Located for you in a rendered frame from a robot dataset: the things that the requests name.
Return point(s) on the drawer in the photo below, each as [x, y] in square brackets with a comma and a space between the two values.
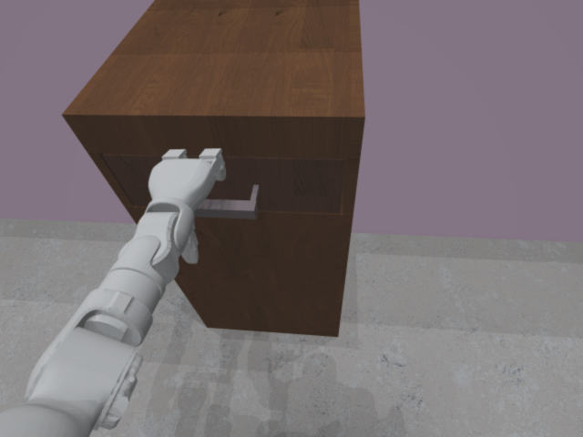
[286, 183]

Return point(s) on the left robot upper arm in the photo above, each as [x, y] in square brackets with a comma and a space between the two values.
[87, 384]

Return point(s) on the left robot hand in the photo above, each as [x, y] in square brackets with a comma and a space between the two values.
[189, 180]

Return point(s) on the cabinet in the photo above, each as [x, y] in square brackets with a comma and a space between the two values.
[259, 78]

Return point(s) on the left robot forearm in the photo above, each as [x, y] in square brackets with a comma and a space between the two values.
[121, 307]

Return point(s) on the handle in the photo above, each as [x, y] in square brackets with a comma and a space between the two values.
[230, 209]

